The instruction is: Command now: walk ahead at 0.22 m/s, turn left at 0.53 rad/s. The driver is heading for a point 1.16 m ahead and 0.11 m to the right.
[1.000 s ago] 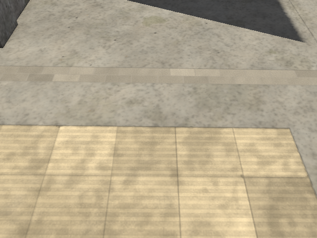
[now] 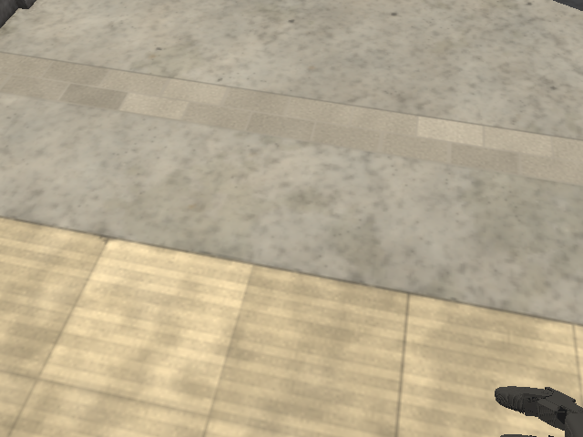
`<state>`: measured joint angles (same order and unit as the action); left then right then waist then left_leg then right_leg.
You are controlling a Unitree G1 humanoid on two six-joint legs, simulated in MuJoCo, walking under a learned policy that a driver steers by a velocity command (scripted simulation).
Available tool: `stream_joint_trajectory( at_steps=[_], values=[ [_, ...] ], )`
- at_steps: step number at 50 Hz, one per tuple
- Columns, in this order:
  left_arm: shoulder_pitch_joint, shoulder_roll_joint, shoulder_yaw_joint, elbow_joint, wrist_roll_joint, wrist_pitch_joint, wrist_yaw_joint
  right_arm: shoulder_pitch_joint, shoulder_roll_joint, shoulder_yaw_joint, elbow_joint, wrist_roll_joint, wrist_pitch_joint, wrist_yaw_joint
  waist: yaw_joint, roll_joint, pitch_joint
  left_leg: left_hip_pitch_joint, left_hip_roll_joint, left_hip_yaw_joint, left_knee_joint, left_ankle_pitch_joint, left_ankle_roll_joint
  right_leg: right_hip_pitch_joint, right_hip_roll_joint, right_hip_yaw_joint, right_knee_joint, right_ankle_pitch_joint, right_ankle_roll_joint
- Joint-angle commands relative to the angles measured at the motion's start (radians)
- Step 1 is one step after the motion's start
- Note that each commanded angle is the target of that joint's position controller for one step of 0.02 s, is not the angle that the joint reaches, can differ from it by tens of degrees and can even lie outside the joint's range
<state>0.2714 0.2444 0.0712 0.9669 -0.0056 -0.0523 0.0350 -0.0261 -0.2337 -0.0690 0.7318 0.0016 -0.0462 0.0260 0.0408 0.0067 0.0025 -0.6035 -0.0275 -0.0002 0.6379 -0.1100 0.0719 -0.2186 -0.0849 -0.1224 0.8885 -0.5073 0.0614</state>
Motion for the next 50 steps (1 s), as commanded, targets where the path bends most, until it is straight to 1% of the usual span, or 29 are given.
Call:
stream_joint_trajectory(
  at_steps=[1, 2, 3, 4, 5, 6, 7, 8, 9, 11, 12, 15, 16, 18, 19, 20, 21, 22, 23, 24, 25, 26, 27, 29, 30, 32, 35, 42, 50],
  values=[
    [-0.006, 0.115, 0.005, -0.128, -0.008, -0.062, -0.035, 0.384, -0.244, -0.060, -0.014, -0.018, 0.014, -0.023, -0.164, 0.154, -0.504, 0.991, 0.362, -0.594, -0.168, 0.650, 0.333, -0.599, 0.095, 0.241, 0.634, -0.107, -0.005],
    [-0.078, 0.104, 0.001, -0.155, -0.017, -0.051, -0.025, 0.290, -0.203, -0.050, -0.033, -0.008, 0.018, -0.030, -0.138, 0.103, -0.378, 0.863, 0.314, -0.480, -0.177, 0.563, 0.279, -0.651, 0.065, 0.228, 0.564, -0.009, -0.022],
    [-0.101, 0.098, 0.006, -0.152, -0.003, -0.032, -0.002, 0.201, -0.161, -0.040, -0.051, 0.009, 0.024, -0.034, -0.094, 0.008, -0.267, 0.680, 0.260, -0.400, -0.211, 0.512, 0.235, -0.616, 0.034, 0.213, 0.472, 0.061, -0.015],
    [-0.096, 0.112, 0.015, -0.157, 0.005, -0.009, 0.015, 0.140, -0.139, -0.034, -0.069, 0.015, 0.028, -0.036, -0.051, 0.006, -0.214, 0.515, 0.233, -0.362, -0.241, 0.483, 0.220, -0.527, 0.015, 0.206, 0.403, 0.092, -0.010],
    [-0.084, 0.116, 0.021, -0.164, 0.009, 0.011, 0.021, 0.107, -0.140, -0.036, -0.086, 0.007, 0.030, -0.033, -0.019, 0.018, -0.193, 0.405, 0.207, -0.346, -0.259, 0.451, 0.207, -0.448, 0.013, 0.202, 0.351, 0.098, -0.013],
    [-0.081, 0.101, 0.022, -0.172, 0.015, 0.024, 0.025, 0.094, -0.141, -0.039, -0.092, 0.004, 0.027, -0.031, -0.004, 0.035, -0.183, 0.333, 0.183, -0.327, -0.271, 0.459, 0.198, -0.399, 0.025, 0.191, 0.307, 0.113, -0.014],
    [-0.071, 0.084, 0.020, -0.175, 0.012, 0.029, 0.027, 0.095, -0.147, -0.041, -0.096, 0.000, 0.025, -0.032, 0.006, 0.043, -0.186, 0.316, 0.172, -0.302, -0.272, 0.488, 0.193, -0.385, 0.034, 0.182, 0.256, 0.137, -0.013],
    [-0.078, 0.070, 0.016, -0.181, 0.011, 0.029, 0.028, 0.113, -0.148, -0.042, -0.096, 0.000, 0.023, -0.039, 0.002, 0.052, -0.200, 0.321, 0.175, -0.295, -0.269, 0.512, 0.194, -0.381, 0.038, 0.184, 0.205, 0.166, -0.009],
    [-0.093, 0.068, 0.015, -0.188, 0.011, 0.029, 0.028, 0.126, -0.148, -0.042, -0.096, 0.001, 0.024, -0.046, -0.003, 0.053, -0.208, 0.329, 0.176, -0.291, -0.263, 0.509, 0.188, -0.379, 0.037, 0.192, 0.155, 0.195, -0.003],
    [-0.142, 0.069, 0.011, -0.207, 0.011, 0.033, 0.028, 0.143, -0.143, -0.040, -0.097, 0.005, 0.034, -0.060, -0.018, 0.062, -0.216, 0.337, 0.176, -0.299, -0.264, 0.407, 0.167, -0.373, 0.031, 0.208, 0.076, 0.260, 0.002],
    [-0.164, 0.067, 0.009, -0.215, 0.009, 0.037, 0.027, 0.148, -0.139, -0.039, -0.097, 0.007, 0.038, -0.064, -0.024, 0.069, -0.207, 0.328, 0.175, -0.305, -0.273, 0.336, 0.156, -0.362, 0.030, 0.211, 0.038, 0.288, 0.002],
    [-0.219, 0.073, 0.009, -0.234, 0.005, 0.048, 0.022, 0.147, -0.124, -0.033, -0.099, 0.000, 0.046, -0.070, -0.038, 0.090, -0.169, 0.290, 0.164, -0.319, -0.285, 0.156, 0.135, -0.294, 0.032, 0.217, -0.078, 0.326, 0.000],
    [-0.228, 0.075, 0.010, -0.236, 0.003, 0.048, 0.019, 0.151, -0.119, -0.030, -0.096, -0.002, 0.047, -0.069, -0.043, 0.099, -0.157, 0.280, 0.159, -0.319, -0.283, 0.128, 0.136, -0.263, 0.040, 0.210, -0.112, 0.317, -0.002],
    [-0.236, 0.074, 0.008, -0.239, 0.002, 0.044, 0.010, 0.163, -0.099, -0.021, -0.089, -0.007, 0.046, -0.066, -0.046, 0.113, -0.141, 0.288, 0.157, -0.333, -0.262, 0.129, 0.138, -0.211, 0.054, 0.199, -0.186, 0.274, -0.011],
    [-0.228, 0.067, 0.007, -0.238, 0.004, 0.038, 0.005, 0.161, -0.088, -0.015, -0.087, -0.007, 0.044, -0.064, -0.034, 0.116, -0.140, 0.294, 0.153, -0.337, -0.239, 0.145, 0.132, -0.165, 0.060, 0.191, -0.254, 0.276, -0.023],
    [-0.209, 0.057, 0.005, -0.233, 0.008, 0.030, 0.000, 0.164, -0.074, -0.007, -0.083, -0.004, 0.043, -0.064, -0.014, 0.110, -0.135, 0.290, 0.136, -0.331, -0.214, 0.157, 0.111, -0.093, 0.068, 0.174, -0.373, 0.346, -0.038],
    [-0.192, 0.066, 0.005, -0.227, 0.017, 0.022, -0.006, 0.193, -0.062, -0.001, -0.077, -0.004, 0.039, -0.065, -0.011, 0.089, -0.141, 0.279, 0.111, -0.325, -0.191, 0.144, 0.079, -0.009, 0.042, 0.191, -0.444, 0.466, -0.057],
    [-0.169, 0.123, 0.016, -0.229, 0.031, 0.018, -0.008, 0.245, -0.053, 0.001, -0.076, -0.018, 0.031, -0.065, -0.038, 0.015, -0.173, 0.231, 0.058, -0.291, -0.127, 0.047, 0.035, 0.102, -0.053, 0.261, -0.422, 0.672, -0.097],
    [-0.204, 0.157, 0.028, -0.222, 0.032, 0.024, -0.011, 0.316, -0.051, -0.002, -0.074, -0.012, 0.026, -0.058, -0.105, -0.157, -0.198, 0.203, -0.022, -0.181, -0.099, -0.110, -0.013, 0.129, -0.106, 0.320, -0.403, 0.693, -0.176],
    [-0.217, 0.090, 0.016, -0.224, 0.027, 0.030, -0.013, 0.275, -0.071, -0.004, -0.073, -0.014, 0.025, -0.052, -0.083, -0.201, -0.194, 0.254, -0.019, -0.145, -0.096, -0.170, -0.041, 0.055, -0.125, 0.363, -0.456, 0.552, -0.213],
    [-0.240, 0.059, 0.008, -0.228, 0.022, 0.031, -0.013, 0.220, -0.086, -0.011, -0.084, -0.010, 0.031, -0.048, -0.073, -0.184, -0.152, 0.277, -0.013, -0.139, -0.107, -0.143, -0.048, 0.010, -0.102, 0.349, -0.470, 0.456, -0.195],
    [-0.257, 0.066, 0.009, -0.237, 0.018, 0.031, -0.012, 0.196, -0.080, -0.012, -0.084, -0.009, 0.040, -0.049, -0.067, -0.145, -0.123, 0.281, -0.009, -0.142, -0.118, -0.102, -0.042, -0.009, -0.069, 0.315, -0.460, 0.411, -0.164],
    [-0.256, 0.081, 0.014, -0.243, 0.013, 0.028, -0.010, 0.183, -0.080, -0.013, -0.091, -0.010, 0.048, -0.049, -0.054, -0.113, -0.101, 0.279, -0.008, -0.153, -0.129, -0.060, -0.030, -0.014, -0.043, 0.288, -0.447, 0.375, -0.142],
    [-0.220, 0.092, 0.017, -0.236, 0.013, 0.021, -0.004, 0.184, -0.070, -0.014, -0.096, -0.005, 0.050, -0.046, -0.042, -0.063, -0.083, 0.293, 0.008, -0.176, -0.150, -0.015, -0.009, -0.015, -0.012, 0.253, -0.424, 0.358, -0.116],
    [-0.210, 0.085, 0.015, -0.235, 0.012, 0.021, -0.002, 0.184, -0.065, -0.013, -0.097, -0.003, 0.047, -0.045, -0.037, -0.048, -0.080, 0.294, 0.013, -0.185, -0.154, 0.002, -0.002, -0.008, -0.001, 0.240, -0.409, 0.372, -0.110],
    [-0.199, 0.074, 0.013, -0.236, 0.009, 0.021, 0.000, 0.185, -0.059, -0.014, -0.097, -0.003, 0.040, -0.044, -0.029, -0.028, -0.081, 0.294, 0.019, -0.195, -0.157, 0.028, 0.002, 0.012, 0.014, 0.225, -0.386, 0.406, -0.105],
    [-0.194, 0.074, 0.014, -0.240, 0.009, 0.025, -0.002, 0.183, -0.054, -0.014, -0.104, -0.003, 0.032, -0.038, -0.027, -0.002, -0.086, 0.302, 0.023, -0.200, -0.152, 0.061, 0.003, 0.029, 0.023, 0.219, -0.364, 0.438, -0.109],
    [-0.199, 0.066, 0.011, -0.256, 0.008, 0.029, -0.016, 0.190, -0.054, -0.015, -0.117, -0.003, 0.031, -0.037, -0.031, 0.003, -0.076, 0.327, 0.029, -0.202, -0.147, 0.054, -0.009, 0.027, 0.033, 0.222, -0.370, 0.428, -0.111],
    [-0.192, 0.062, 0.009, -0.269, 0.008, 0.026, -0.021, 0.192, -0.051, -0.016, -0.134, -0.002, 0.030, -0.040, -0.033, -0.006, -0.057, 0.341, 0.031, -0.196, -0.152, 0.029, -0.020, 0.019, 0.036, 0.227, -0.390, 0.399, -0.111]
  ],
)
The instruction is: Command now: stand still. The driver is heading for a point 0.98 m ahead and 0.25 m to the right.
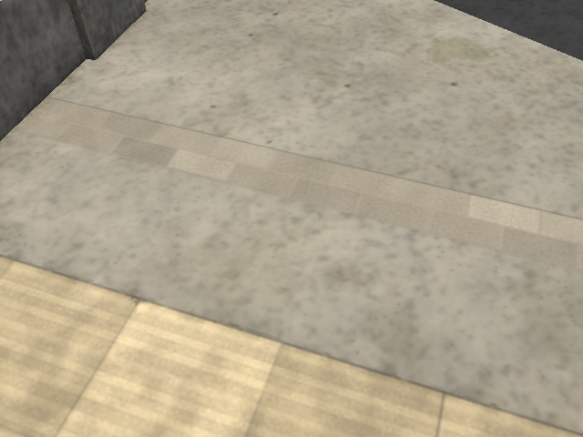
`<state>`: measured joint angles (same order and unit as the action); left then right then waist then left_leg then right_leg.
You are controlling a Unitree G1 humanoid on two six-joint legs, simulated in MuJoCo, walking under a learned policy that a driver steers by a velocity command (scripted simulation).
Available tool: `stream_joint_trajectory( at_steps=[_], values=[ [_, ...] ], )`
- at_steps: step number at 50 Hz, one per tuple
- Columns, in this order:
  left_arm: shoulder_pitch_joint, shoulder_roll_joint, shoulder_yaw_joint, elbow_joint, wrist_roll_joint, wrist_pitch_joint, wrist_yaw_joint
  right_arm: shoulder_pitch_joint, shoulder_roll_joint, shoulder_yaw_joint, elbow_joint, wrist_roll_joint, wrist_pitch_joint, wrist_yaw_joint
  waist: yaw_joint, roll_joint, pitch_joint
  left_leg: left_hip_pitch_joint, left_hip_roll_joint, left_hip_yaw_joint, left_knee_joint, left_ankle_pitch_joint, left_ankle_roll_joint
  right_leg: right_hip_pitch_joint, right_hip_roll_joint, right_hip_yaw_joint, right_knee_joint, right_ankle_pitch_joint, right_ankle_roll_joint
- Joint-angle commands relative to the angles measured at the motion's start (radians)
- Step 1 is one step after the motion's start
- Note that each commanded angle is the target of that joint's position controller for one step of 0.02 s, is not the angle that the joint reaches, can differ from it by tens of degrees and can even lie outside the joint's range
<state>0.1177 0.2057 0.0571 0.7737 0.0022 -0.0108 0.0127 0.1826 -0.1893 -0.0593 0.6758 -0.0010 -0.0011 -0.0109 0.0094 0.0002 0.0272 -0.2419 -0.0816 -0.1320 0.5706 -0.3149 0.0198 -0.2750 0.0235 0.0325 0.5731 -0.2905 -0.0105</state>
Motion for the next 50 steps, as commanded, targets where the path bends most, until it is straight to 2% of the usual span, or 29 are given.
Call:
stream_joint_trajectory(
  at_steps=[1, 30, 31, 32, 33, 34, 36, 37, 38, 40, 41, 42, 43, 44, 45, 46, 47, 48, 49, 50],
  values=[
    [-0.037, 0.100, 0.022, -0.077, 0.000, -0.015, 0.001, -0.016, -0.094, -0.026, -0.080, 0.000, -0.015, -0.004, -0.002, 0.000, -0.081, -0.020, 0.085, -0.063, -0.085, 0.230, 0.030, 0.074, -0.072, 0.073, -0.077, 0.178, -0.039],
    [-0.007, 0.085, 0.012, -0.108, 0.002, -0.020, -0.004, 0.041, -0.081, -0.024, -0.093, -0.004, -0.022, -0.015, -0.006, -0.003, -0.062, -0.022, 0.087, -0.045, -0.095, 0.178, 0.000, 0.047, -0.074, 0.093, -0.119, 0.099, -0.056],
    [0.004, 0.078, 0.010, -0.102, 0.005, -0.019, -0.005, 0.056, -0.071, -0.021, -0.086, -0.005, -0.020, -0.015, -0.007, -0.007, -0.082, -0.015, 0.077, -0.034, -0.100, 0.102, 0.001, 0.052, -0.068, 0.090, -0.132, 0.010, -0.058],
    [0.011, 0.086, 0.013, -0.100, 0.002, -0.016, -0.004, 0.063, -0.072, -0.022, -0.084, -0.002, -0.019, -0.016, -0.005, -0.018, -0.069, -0.035, 0.059, -0.015, -0.091, -0.014, 0.008, 0.045, -0.061, 0.093, -0.146, -0.124, -0.068],
    [0.025, 0.111, 0.020, -0.099, -0.006, -0.014, -0.002, 0.069, -0.081, -0.024, -0.087, 0.004, -0.020, -0.018, -0.001, -0.039, -0.043, -0.079, 0.039, 0.008, -0.065, -0.140, 0.020, 0.033, -0.067, 0.115, -0.165, -0.279, -0.089],
    [0.047, 0.128, 0.024, -0.096, -0.012, -0.017, -0.001, 0.068, -0.083, -0.024, -0.095, 0.008, -0.027, -0.018, 0.005, -0.067, -0.011, -0.128, 0.029, 0.029, -0.029, -0.209, 0.029, 0.020, -0.100, 0.173, -0.205, -0.406, -0.120],
    [0.114, 0.156, 0.029, -0.081, -0.018, -0.033, -0.002, 0.047, -0.067, -0.018, -0.110, 0.025, -0.053, -0.012, 0.017, -0.144, 0.038, -0.226, 0.027, 0.089, 0.101, -0.164, 0.035, 0.045, -0.235, 0.385, -0.324, -0.557, -0.208],
    [0.126, 0.169, 0.031, -0.077, -0.018, -0.039, -0.003, 0.029, -0.071, -0.019, -0.114, 0.031, -0.066, -0.010, 0.019, -0.152, 0.065, -0.244, 0.051, 0.103, 0.135, -0.126, 0.039, 0.029, -0.296, 0.471, -0.359, -0.561, -0.245],
    [0.122, 0.176, 0.032, -0.077, -0.019, -0.043, -0.004, 0.022, -0.076, -0.021, -0.114, 0.029, -0.076, -0.007, 0.017, -0.145, 0.074, -0.237, 0.071, 0.096, 0.150, -0.112, 0.048, 0.009, -0.316, 0.494, -0.368, -0.521, -0.257],
    [0.074, 0.175, 0.029, -0.089, -0.025, -0.044, -0.009, 0.072, -0.067, -0.023, -0.092, 0.024, -0.090, 0.004, -0.021, -0.142, 0.050, -0.132, 0.081, 0.113, 0.068, -0.105, 0.073, -0.029, -0.282, 0.399, -0.350, -0.399, -0.223],
    [0.032, 0.168, 0.026, -0.100, -0.032, -0.041, -0.015, 0.120, -0.060, -0.024, -0.069, 0.023, -0.095, 0.010, -0.053, -0.140, 0.034, -0.002, 0.067, 0.136, -0.030, -0.061, 0.086, -0.093, -0.227, 0.303, -0.322, -0.341, -0.186],
    [0.011, 0.151, 0.022, -0.108, -0.034, -0.039, -0.019, 0.168, -0.069, -0.032, -0.042, 0.014, -0.096, 0.015, -0.072, -0.125, 0.006, 0.116, 0.053, 0.134, -0.051, -0.004, 0.086, -0.151, -0.169, 0.220, -0.255, -0.271, -0.151],
    [-0.016, 0.112, 0.011, -0.123, -0.031, -0.044, -0.020, 0.244, -0.101, -0.044, -0.021, 0.012, -0.096, 0.016, -0.099, -0.050, -0.020, 0.198, 0.105, 0.040, -0.106, -0.030, 0.105, -0.213, -0.106, 0.138, -0.111, -0.195, -0.109],
    [-0.038, 0.057, -0.004, -0.153, -0.035, -0.058, -0.020, 0.334, -0.177, -0.062, -0.007, 0.012, -0.099, 0.014, -0.108, 0.166, -0.029, 0.296, 0.261, -0.250, -0.269, -0.193, 0.185, -0.364, 0.016, -0.028, 0.184, -0.125, -0.043],
    [-0.069, 0.116, 0.009, -0.186, -0.046, -0.075, -0.017, 0.376, -0.239, -0.077, -0.007, 0.007, -0.105, 0.022, -0.126, 0.318, 0.021, 0.328, 0.429, -0.570, -0.392, -0.203, 0.313, -0.557, 0.038, -0.014, 0.403, -0.283, -0.035],
    [-0.045, 0.161, 0.026, -0.171, -0.051, -0.082, -0.019, 0.343, -0.187, -0.059, -0.014, 0.003, -0.110, 0.017, -0.097, 0.206, 0.056, 0.341, 0.449, -0.564, -0.370, -0.181, 0.327, -0.655, -0.023, 0.048, 0.539, -0.282, -0.046],
    [-0.012, 0.151, 0.023, -0.151, -0.047, -0.084, -0.023, 0.320, -0.158, -0.047, -0.020, 0.006, -0.112, 0.013, -0.077, 0.131, 0.043, 0.373, 0.412, -0.467, -0.353, -0.142, 0.295, -0.687, -0.054, 0.057, 0.582, -0.182, -0.058],
    [-0.007, 0.133, 0.018, -0.138, -0.033, -0.085, -0.025, 0.295, -0.162, -0.045, -0.025, 0.006, -0.109, 0.012, -0.068, 0.071, 0.022, 0.377, 0.383, -0.390, -0.360, -0.087, 0.261, -0.691, -0.077, 0.046, 0.575, -0.093, -0.062],
    [-0.022, 0.128, 0.017, -0.135, -0.022, -0.088, -0.031, 0.269, -0.158, -0.038, -0.024, 0.005, -0.103, 0.011, -0.059, 0.051, 0.025, 0.355, 0.364, -0.325, -0.371, 0.024, 0.235, -0.676, -0.101, 0.043, 0.538, -0.028, -0.057],
    [-0.031, 0.118, 0.015, -0.130, -0.019, -0.088, -0.040, 0.260, -0.139, -0.028, -0.019, 0.004, -0.095, 0.010, -0.053, 0.053, 0.021, 0.320, 0.333, -0.249, -0.386, 0.137, 0.213, -0.629, -0.109, 0.026, 0.497, 0.018, -0.044]
  ],
)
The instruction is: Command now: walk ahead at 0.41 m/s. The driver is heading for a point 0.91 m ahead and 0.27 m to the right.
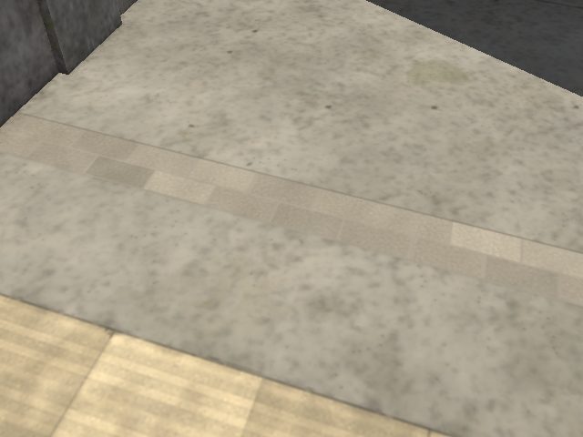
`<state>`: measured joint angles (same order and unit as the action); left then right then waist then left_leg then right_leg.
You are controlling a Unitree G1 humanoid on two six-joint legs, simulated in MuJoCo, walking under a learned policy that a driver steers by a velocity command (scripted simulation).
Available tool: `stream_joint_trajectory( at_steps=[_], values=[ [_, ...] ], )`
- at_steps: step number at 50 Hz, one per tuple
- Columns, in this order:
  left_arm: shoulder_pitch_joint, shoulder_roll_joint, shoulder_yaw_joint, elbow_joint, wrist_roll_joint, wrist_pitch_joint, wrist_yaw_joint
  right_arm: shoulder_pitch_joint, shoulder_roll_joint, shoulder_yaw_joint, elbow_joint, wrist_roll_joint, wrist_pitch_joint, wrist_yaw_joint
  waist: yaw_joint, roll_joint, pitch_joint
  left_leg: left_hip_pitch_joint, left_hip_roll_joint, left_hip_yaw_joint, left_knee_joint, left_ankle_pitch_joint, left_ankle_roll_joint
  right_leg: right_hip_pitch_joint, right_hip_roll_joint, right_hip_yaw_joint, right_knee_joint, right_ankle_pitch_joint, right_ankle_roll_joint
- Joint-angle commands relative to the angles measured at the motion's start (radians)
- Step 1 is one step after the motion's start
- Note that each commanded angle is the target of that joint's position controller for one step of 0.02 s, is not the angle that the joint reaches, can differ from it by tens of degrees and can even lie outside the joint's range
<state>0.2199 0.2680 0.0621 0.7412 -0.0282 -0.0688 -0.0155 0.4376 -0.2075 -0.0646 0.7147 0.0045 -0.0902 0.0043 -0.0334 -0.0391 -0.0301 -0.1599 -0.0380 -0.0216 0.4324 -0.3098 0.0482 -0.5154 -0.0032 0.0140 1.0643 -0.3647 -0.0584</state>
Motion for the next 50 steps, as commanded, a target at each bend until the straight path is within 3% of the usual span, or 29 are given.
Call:
stream_joint_trajectory(
  at_steps=[1, 5, 8, 10, 12, 13, 14, 15, 16, 17, 18, 19, 20, 21, 23, 25, 31, 36, 39, 40, 41, 42, 43, 44, 45, 46, 47, 48, 50],
  values=[
    [-0.143, 0.039, 0.003, -0.094, 0.013, -0.029, -0.019, 0.011, -0.113, -0.018, -0.047, 0.000, -0.001, -0.006, -0.011, 0.107, 0.076, 0.209, 0.264, -0.294, -0.257, 0.224, 0.174, -0.351, -0.074, 0.015, -0.045, 0.133, 0.020],
    [-0.254, -0.005, -0.020, -0.112, 0.013, -0.031, -0.030, 0.042, -0.149, -0.019, -0.003, 0.008, 0.010, -0.019, -0.046, 0.128, 0.098, 0.114, 0.202, -0.141, -0.272, 0.310, 0.144, -0.202, -0.039, -0.043, -0.340, 0.322, 0.055],
    [-0.309, 0.027, -0.017, -0.133, 0.001, -0.034, -0.037, 0.052, -0.192, -0.026, 0.019, 0.016, 0.007, -0.015, -0.052, 0.156, 0.111, 0.071, 0.230, -0.136, -0.279, 0.287, 0.143, -0.085, -0.014, -0.048, -0.458, 0.373, 0.047],
    [-0.318, 0.057, -0.010, -0.144, -0.002, -0.037, -0.040, 0.041, -0.200, -0.027, 0.032, 0.026, 0.005, -0.013, -0.035, 0.162, 0.123, 0.113, 0.263, -0.142, -0.263, 0.318, 0.130, -0.069, -0.018, -0.030, -0.504, 0.356, 0.017],
    [-0.267, 0.087, 0.003, -0.139, 0.003, -0.039, -0.040, 0.023, -0.216, -0.032, 0.042, 0.026, 0.012, -0.014, 0.006, 0.169, 0.087, 0.165, 0.273, -0.125, -0.184, 0.521, 0.108, 0.012, 0.003, -0.045, -0.529, 0.311, -0.017],
    [-0.185, 0.112, 0.018, -0.120, 0.007, -0.038, -0.033, 0.011, -0.218, -0.032, 0.044, 0.021, 0.018, -0.016, 0.058, 0.173, 0.029, 0.170, 0.248, -0.092, -0.075, 0.706, 0.086, 0.131, 0.032, -0.072, -0.546, 0.297, -0.040],
    [-0.028, 0.149, 0.038, -0.076, 0.009, -0.034, -0.023, 0.003, -0.209, -0.026, 0.040, 0.013, 0.023, -0.020, 0.132, 0.164, -0.069, 0.106, 0.207, -0.054, 0.112, 0.808, 0.060, 0.347, 0.038, -0.075, -0.537, 0.307, -0.070],
    [0.169, 0.220, 0.055, -0.042, 0.019, -0.029, -0.009, -0.001, -0.175, -0.009, 0.012, -0.008, 0.024, -0.025, 0.200, 0.043, -0.226, -0.110, 0.151, -0.019, 0.438, 0.532, 0.024, 0.666, -0.152, 0.143, -0.512, 0.309, -0.133],
    [0.230, 0.286, 0.063, -0.017, 0.034, -0.030, -0.019, 0.157, -0.030, 0.031, 0.006, 0.010, 0.007, -0.015, 0.113, -0.279, -0.393, -0.464, -0.031, -0.056, 0.797, -0.217, -0.037, 0.961, -0.389, 0.678, -0.677, 0.019, -0.296],
    [0.206, 0.184, 0.040, -0.017, 0.019, -0.028, -0.019, 0.106, -0.140, 0.008, 0.032, 0.034, -0.010, -0.010, 0.147, -0.198, -0.337, -0.587, 0.011, -0.150, 0.919, -0.233, -0.026, 0.913, -0.375, 0.786, -0.793, -0.156, -0.277],
    [0.129, 0.144, 0.026, -0.025, 0.015, -0.027, -0.013, -0.028, -0.195, -0.007, -0.002, 0.048, -0.017, -0.007, 0.141, -0.119, -0.157, -0.650, 0.064, -0.109, 0.925, -0.141, -0.016, 0.759, -0.342, 0.611, -0.798, -0.113, -0.226],
    [0.057, 0.130, 0.019, -0.035, 0.021, -0.027, -0.012, -0.097, -0.189, -0.002, -0.018, 0.034, -0.021, -0.013, 0.107, -0.012, -0.080, -0.606, 0.114, -0.082, 0.878, -0.042, -0.011, 0.597, -0.305, 0.487, -0.810, 0.014, -0.199],
    [0.012, 0.111, 0.013, -0.039, 0.032, -0.029, -0.016, -0.124, -0.180, -0.005, -0.020, 0.013, -0.019, -0.018, 0.074, 0.012, -0.030, -0.560, 0.144, -0.075, 0.822, 0.016, -0.012, 0.473, -0.260, 0.401, -0.832, 0.123, -0.186],
    [-0.009, 0.093, 0.007, -0.039, 0.045, -0.034, -0.018, -0.102, -0.169, -0.007, -0.017, 0.008, -0.009, -0.017, 0.036, -0.015, -0.023, -0.501, 0.171, -0.084, 0.792, 0.055, -0.011, 0.400, -0.229, 0.341, -0.860, 0.179, -0.181],
    [-0.009, 0.088, 0.007, -0.023, 0.035, -0.047, -0.021, -0.069, -0.137, -0.002, -0.003, 0.010, 0.012, -0.020, 0.009, -0.035, -0.015, -0.460, 0.181, -0.071, 0.752, 0.078, -0.021, 0.330, -0.204, 0.269, -0.907, 0.234, -0.194],
    [0.009, 0.106, 0.011, -0.001, 0.029, -0.054, -0.018, -0.112, -0.134, -0.001, -0.017, 0.001, 0.023, -0.022, 0.005, -0.024, 0.026, -0.503, 0.191, -0.060, 0.686, 0.130, -0.041, 0.293, -0.198, 0.210, -0.938, 0.281, -0.203],
    [0.124, 0.144, 0.013, 0.047, 0.013, -0.032, 0.003, -0.354, -0.105, 0.016, -0.082, -0.006, 0.002, -0.009, 0.085, 0.007, 0.076, -0.522, 0.160, -0.024, 0.304, 0.417, -0.061, 0.339, -0.156, 0.110, -0.939, 0.390, -0.158],
    [0.217, 0.162, 0.015, 0.079, 0.004, -0.004, 0.012, -0.506, -0.112, 0.020, -0.134, 0.008, -0.021, 0.024, 0.132, -0.002, 0.098, -0.494, 0.103, -0.019, 0.119, 0.394, -0.064, 0.452, -0.193, 0.168, -0.856, 0.358, -0.154],
    [0.215, 0.182, 0.023, 0.084, 0.005, 0.012, 0.024, -0.478, -0.149, 0.008, -0.136, 0.009, -0.036, 0.033, 0.092, -0.042, 0.074, -0.383, 0.074, -0.026, 0.047, 0.290, -0.041, 0.497, -0.219, 0.226, -0.774, 0.402, -0.128],
    [0.200, 0.189, 0.026, 0.081, 0.006, 0.016, 0.026, -0.417, -0.167, -0.001, -0.122, 0.009, -0.041, 0.030, 0.054, -0.055, 0.045, -0.284, 0.058, -0.009, 0.020, 0.259, -0.024, 0.490, -0.207, 0.224, -0.714, 0.483, -0.114],
    [0.190, 0.175, 0.020, 0.076, 0.011, 0.017, 0.025, -0.289, -0.209, -0.022, -0.088, 0.004, -0.044, 0.022, -0.010, -0.045, -0.039, -0.087, 0.058, 0.000, 0.001, 0.263, 0.009, 0.450, -0.152, 0.190, -0.574, 0.576, -0.086],
    [0.161, 0.122, 0.000, 0.040, 0.028, 0.011, 0.023, -0.106, -0.275, -0.042, -0.064, -0.015, -0.045, 0.010, -0.093, 0.017, -0.202, 0.221, 0.212, -0.134, 0.069, 0.312, 0.076, 0.275, -0.088, 0.147, -0.299, 0.435, -0.047],
    [0.300, 0.008, -0.033, 0.018, 0.016, -0.007, 0.019, -0.021, -0.349, -0.061, -0.041, -0.021, -0.029, 0.007, -0.051, 0.287, -0.370, 0.615, 0.466, -0.536, 0.037, 0.197, 0.224, -0.124, 0.056, 0.045, 0.064, -0.089, 0.026],
    [0.278, 0.086, -0.016, 0.023, -0.008, -0.017, 0.018, 0.000, -0.263, -0.043, -0.041, -0.014, -0.020, 0.006, -0.078, 0.285, -0.389, 0.591, 0.483, -0.697, -0.071, 0.013, 0.233, -0.240, 0.027, 0.137, 0.215, -0.212, 0.033],
    [0.178, 0.158, 0.008, 0.001, -0.025, -0.014, 0.020, -0.059, -0.206, -0.025, -0.043, -0.009, -0.016, 0.000, -0.083, 0.202, -0.223, 0.461, 0.442, -0.544, -0.098, -0.018, 0.185, -0.297, -0.017, 0.132, 0.259, -0.130, 0.035],
    [0.121, 0.152, 0.010, -0.015, -0.018, -0.008, 0.024, -0.125, -0.179, -0.014, -0.044, -0.009, -0.014, -0.002, -0.056, 0.143, -0.130, 0.317, 0.401, -0.417, -0.124, 0.046, 0.158, -0.277, -0.059, 0.101, 0.241, -0.047, 0.040],
    [0.094, 0.138, 0.013, -0.026, -0.005, 0.000, 0.023, -0.176, -0.151, -0.006, -0.037, -0.010, -0.014, 0.002, -0.025, 0.128, -0.054, 0.190, 0.360, -0.327, -0.166, 0.108, 0.151, -0.245, -0.085, 0.094, 0.196, 0.006, 0.044],
    [0.107, 0.120, 0.017, -0.027, -0.002, 0.013, 0.020, -0.210, -0.137, -0.003, -0.032, -0.017, -0.019, 0.003, 0.010, 0.158, -0.018, 0.098, 0.330, -0.253, -0.206, 0.141, 0.140, -0.188, -0.112, 0.098, 0.161, 0.043, 0.047],
    [0.126, 0.077, 0.013, -0.029, -0.006, 0.038, 0.017, -0.245, -0.138, -0.009, -0.019, -0.015, -0.030, 0.005, 0.042, 0.160, 0.018, 0.001, 0.311, -0.150, -0.265, 0.203, 0.143, -0.134, -0.122, 0.083, 0.131, 0.071, 0.056]
  ],
)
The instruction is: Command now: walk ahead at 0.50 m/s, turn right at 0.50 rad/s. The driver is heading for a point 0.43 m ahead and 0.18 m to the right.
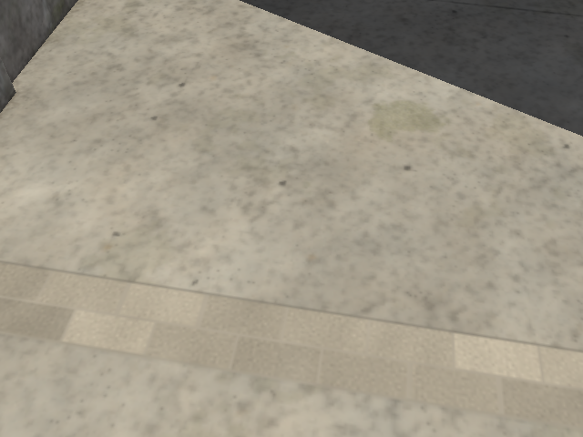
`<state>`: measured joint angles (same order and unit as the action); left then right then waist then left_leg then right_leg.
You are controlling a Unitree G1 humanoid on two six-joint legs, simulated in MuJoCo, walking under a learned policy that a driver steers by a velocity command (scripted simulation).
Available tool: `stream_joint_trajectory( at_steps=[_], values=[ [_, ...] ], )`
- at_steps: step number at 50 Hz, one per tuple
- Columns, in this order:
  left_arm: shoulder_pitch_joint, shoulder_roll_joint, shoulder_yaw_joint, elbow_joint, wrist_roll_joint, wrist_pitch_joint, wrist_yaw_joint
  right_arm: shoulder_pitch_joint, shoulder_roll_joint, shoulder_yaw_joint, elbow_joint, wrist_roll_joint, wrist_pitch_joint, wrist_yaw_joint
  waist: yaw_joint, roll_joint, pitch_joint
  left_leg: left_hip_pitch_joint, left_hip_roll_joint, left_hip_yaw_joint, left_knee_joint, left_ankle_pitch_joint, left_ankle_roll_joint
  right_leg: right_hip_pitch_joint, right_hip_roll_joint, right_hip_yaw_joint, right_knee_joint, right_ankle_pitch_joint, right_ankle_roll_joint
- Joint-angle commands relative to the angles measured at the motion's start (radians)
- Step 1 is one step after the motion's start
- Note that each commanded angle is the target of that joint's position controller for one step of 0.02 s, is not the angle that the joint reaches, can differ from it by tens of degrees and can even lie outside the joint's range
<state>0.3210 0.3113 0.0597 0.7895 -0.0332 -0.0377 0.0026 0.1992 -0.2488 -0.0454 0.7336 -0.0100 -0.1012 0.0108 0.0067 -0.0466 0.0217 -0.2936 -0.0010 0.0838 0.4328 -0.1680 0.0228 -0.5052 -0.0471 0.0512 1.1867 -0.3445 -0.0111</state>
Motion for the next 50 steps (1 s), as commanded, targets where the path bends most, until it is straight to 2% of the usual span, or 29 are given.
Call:
stream_joint_trajectory(
  at_steps=[1, 4, 8, 13, 15, 16, 17, 18, 19, 20, 21, 22, 23, 24, 26, 29, 32, 35, 38, 40, 41, 42, 43, 44, 45, 46, 47, 48, 50],
  values=[
    [0.013, 0.026, 0.015, -0.088, 0.002, 0.016, -0.001, -0.011, -0.111, -0.034, -0.030, 0.000, -0.024, -0.001, 0.009, 0.151, -0.018, 0.116, 0.279, -0.218, -0.283, 0.101, 0.174, -0.153, -0.082, 0.048, -0.012, 0.074, 0.014],
    [-0.050, 0.021, 0.015, -0.122, 0.014, 0.023, -0.005, 0.006, -0.146, -0.048, -0.001, -0.002, -0.026, -0.008, 0.003, 0.116, 0.002, 0.138, 0.284, -0.120, -0.303, 0.173, 0.183, -0.199, -0.091, 0.054, -0.133, 0.190, 0.026],
    [-0.175, 0.007, 0.005, -0.162, 0.013, 0.010, -0.034, 0.027, -0.187, -0.059, 0.022, 0.004, -0.011, -0.019, -0.040, 0.099, 0.027, 0.174, 0.265, 0.006, -0.298, 0.188, 0.151, -0.158, -0.077, -0.004, -0.365, 0.358, 0.010],
    [-0.291, 0.029, 0.010, -0.228, 0.012, 0.015, -0.056, 0.075, -0.236, -0.078, 0.055, 0.032, 0.017, -0.017, -0.070, 0.101, 0.066, 0.309, 0.312, 0.058, -0.250, 0.191, 0.117, -0.159, -0.058, -0.064, -0.504, 0.254, -0.039],
    [-0.266, 0.054, 0.023, -0.240, 0.017, 0.019, -0.058, 0.067, -0.263, -0.086, 0.058, 0.043, 0.030, -0.019, -0.039, 0.123, 0.037, 0.349, 0.315, 0.089, -0.141, 0.435, 0.097, -0.080, -0.010, -0.116, -0.529, 0.147, -0.077],
    [-0.190, 0.079, 0.039, -0.226, 0.019, 0.022, -0.056, 0.055, -0.274, -0.089, 0.057, 0.049, 0.038, -0.020, 0.012, 0.128, -0.016, 0.344, 0.297, 0.119, -0.011, 0.610, 0.080, 0.039, 0.037, -0.154, -0.555, 0.125, -0.101],
    [-0.025, 0.126, 0.070, -0.179, 0.014, 0.024, -0.048, 0.049, -0.256, -0.082, 0.053, 0.049, 0.046, -0.022, 0.098, 0.105, -0.102, 0.280, 0.251, 0.159, 0.206, 0.694, 0.050, 0.265, 0.101, -0.181, -0.613, 0.176, -0.134],
    [0.154, 0.221, 0.109, -0.135, 0.007, 0.032, -0.028, 0.069, -0.205, -0.061, 0.035, 0.019, 0.042, -0.026, 0.162, -0.012, -0.197, 0.028, 0.203, 0.167, 0.530, 0.421, -0.005, 0.578, 0.009, 0.007, -0.633, 0.205, -0.192],
    [0.104, 0.339, 0.117, -0.154, 0.002, 0.022, -0.022, 0.139, -0.061, -0.015, -0.032, -0.018, 0.015, -0.017, 0.031, -0.280, -0.266, -0.409, -0.002, 0.052, 0.865, -0.421, -0.069, 0.838, -0.229, 0.591, -0.772, 0.012, -0.371],
    [0.122, 0.253, 0.091, -0.189, 0.007, 0.000, -0.032, 0.040, -0.152, -0.026, -0.039, 0.024, -0.020, -0.007, 0.111, -0.138, -0.370, -0.511, -0.004, -0.164, 0.970, -0.428, -0.052, 0.870, -0.290, 0.781, -0.914, -0.101, -0.397],
    [0.093, 0.192, 0.072, -0.174, 0.016, -0.016, -0.037, -0.038, -0.196, -0.038, -0.063, 0.058, -0.036, -0.001, 0.111, -0.078, -0.233, -0.590, 0.039, -0.158, 0.956, -0.324, -0.027, 0.791, -0.270, 0.642, -0.917, -0.019, -0.349],
    [0.027, 0.157, 0.059, -0.181, 0.018, -0.022, -0.035, -0.034, -0.182, -0.032, -0.052, 0.043, -0.043, -0.008, 0.064, -0.014, -0.160, -0.538, 0.084, -0.153, 0.873, -0.236, -0.016, 0.647, -0.234, 0.500, -0.895, 0.168, -0.309],
    [-0.054, 0.120, 0.047, -0.195, 0.024, -0.020, -0.032, -0.021, -0.186, -0.036, -0.032, 0.015, -0.038, -0.017, 0.020, 0.016, -0.112, -0.454, 0.120, -0.148, 0.798, -0.186, -0.025, 0.509, -0.197, 0.375, -0.877, 0.392, -0.275],
    [-0.097, 0.093, 0.036, -0.211, 0.035, -0.020, -0.027, 0.002, -0.192, -0.041, -0.022, 0.006, -0.025, -0.017, -0.013, 0.003, -0.105, -0.372, 0.137, -0.151, 0.764, -0.164, -0.031, 0.423, -0.169, 0.296, -0.881, 0.565, -0.261],
    [-0.108, 0.103, 0.036, -0.203, 0.040, -0.024, -0.018, 0.033, -0.164, -0.038, -0.009, 0.001, 0.004, -0.017, -0.038, 0.009, -0.114, -0.300, 0.125, -0.129, 0.714, -0.138, -0.056, 0.345, -0.150, 0.211, -0.891, 0.794, -0.264],
    [-0.084, 0.119, 0.038, -0.169, 0.035, -0.023, 0.001, 0.002, -0.122, -0.024, -0.013, -0.005, 0.024, -0.023, -0.034, 0.003, -0.102, -0.295, 0.095, -0.108, 0.562, -0.016, -0.081, 0.316, -0.112, 0.106, -0.897, 0.920, -0.243],
    [-0.070, 0.110, 0.032, -0.142, 0.028, -0.008, 0.017, -0.080, -0.098, -0.010, -0.026, 0.001, 0.023, -0.012, 0.002, -0.028, -0.103, -0.244, 0.068, -0.098, 0.332, 0.171, -0.076, 0.330, -0.068, 0.046, -0.886, 0.858, -0.188],
    [-0.040, 0.109, 0.027, -0.110, 0.033, 0.002, 0.022, -0.134, -0.105, -0.010, -0.033, 0.006, 0.016, 0.005, 0.035, -0.035, -0.102, -0.199, 0.046, -0.106, 0.205, 0.263, -0.064, 0.374, -0.093, 0.072, -0.872, 0.777, -0.175],
    [-0.046, 0.097, 0.021, -0.085, 0.034, 0.006, 0.017, -0.149, -0.127, -0.018, -0.040, -0.004, 0.011, 0.015, 0.033, -0.040, -0.077, -0.201, 0.037, -0.116, 0.134, 0.165, -0.029, 0.431, -0.127, 0.126, -0.802, 0.760, -0.182],
    [-0.069, 0.086, 0.016, -0.073, 0.027, 0.010, 0.017, -0.095, -0.136, -0.025, -0.023, -0.014, 0.004, 0.016, -0.006, -0.031, -0.084, -0.117, 0.022, -0.102, 0.020, 0.200, 0.009, 0.442, -0.110, 0.143, -0.712, 0.735, -0.156],
    [-0.052, 0.081, 0.013, -0.070, 0.032, 0.007, 0.016, -0.060, -0.161, -0.031, -0.014, -0.024, -0.002, 0.011, -0.016, 0.004, -0.113, 0.007, 0.052, -0.129, -0.028, 0.479, 0.036, 0.413, -0.058, 0.126, -0.649, 0.694, -0.118],
    [0.013, 0.061, 0.008, -0.075, 0.054, -0.004, 0.014, -0.051, -0.211, -0.037, -0.021, -0.038, -0.003, 0.003, 0.030, 0.090, -0.187, 0.199, 0.157, -0.222, 0.049, 0.838, 0.097, 0.312, 0.018, 0.104, -0.559, 0.515, -0.073],
    [0.099, 0.026, -0.005, -0.047, 0.051, -0.007, 0.016, -0.018, -0.164, -0.024, -0.015, -0.040, 0.010, -0.004, 0.028, 0.191, -0.289, 0.374, 0.277, -0.336, 0.094, 0.965, 0.239, 0.184, 0.068, 0.087, -0.425, 0.225, -0.008],
    [0.059, 0.050, -0.004, -0.046, 0.047, 0.004, 0.016, 0.012, -0.090, -0.007, -0.001, -0.018, 0.026, -0.005, -0.014, 0.245, -0.318, 0.380, 0.346, -0.434, 0.045, 0.902, 0.306, 0.137, 0.082, 0.066, -0.331, -0.149, 0.034],
    [-0.003, 0.078, 0.005, -0.066, 0.035, 0.025, 0.015, 0.009, -0.067, 0.007, 0.011, -0.005, 0.037, -0.002, -0.027, 0.230, -0.271, 0.332, 0.360, -0.485, -0.010, 0.713, 0.305, 0.086, 0.067, 0.074, -0.264, -0.350, 0.052],
    [-0.032, 0.079, 0.009, -0.068, 0.027, 0.050, 0.019, -0.015, -0.085, 0.006, 0.012, -0.003, 0.046, 0.001, -0.021, 0.179, -0.226, 0.267, 0.351, -0.497, -0.049, 0.485, 0.278, 0.066, 0.046, 0.077, -0.220, -0.362, 0.062],
    [-0.042, 0.077, 0.013, -0.064, 0.026, 0.073, 0.022, -0.065, -0.115, -0.001, 0.005, -0.002, 0.052, 0.003, -0.006, 0.152, -0.166, 0.171, 0.325, -0.462, -0.091, 0.306, 0.243, 0.077, 0.027, 0.067, -0.236, -0.314, 0.069],
    [-0.035, 0.066, 0.013, -0.056, 0.028, 0.089, 0.025, -0.123, -0.135, -0.007, -0.004, -0.005, 0.059, 0.001, 0.016, 0.164, -0.127, 0.087, 0.287, -0.417, -0.125, 0.159, 0.203, 0.113, 0.009, 0.056, -0.321, -0.257, 0.069],
    [0.003, 0.021, 0.004, -0.018, 0.033, 0.093, 0.028, -0.188, -0.133, -0.010, -0.010, -0.007, 0.079, -0.004, 0.042, 0.194, -0.097, -0.038, 0.203, -0.314, -0.150, 0.010, 0.150, 0.255, 0.023, 0.003, -0.517, -0.078, 0.061]
  ],
)
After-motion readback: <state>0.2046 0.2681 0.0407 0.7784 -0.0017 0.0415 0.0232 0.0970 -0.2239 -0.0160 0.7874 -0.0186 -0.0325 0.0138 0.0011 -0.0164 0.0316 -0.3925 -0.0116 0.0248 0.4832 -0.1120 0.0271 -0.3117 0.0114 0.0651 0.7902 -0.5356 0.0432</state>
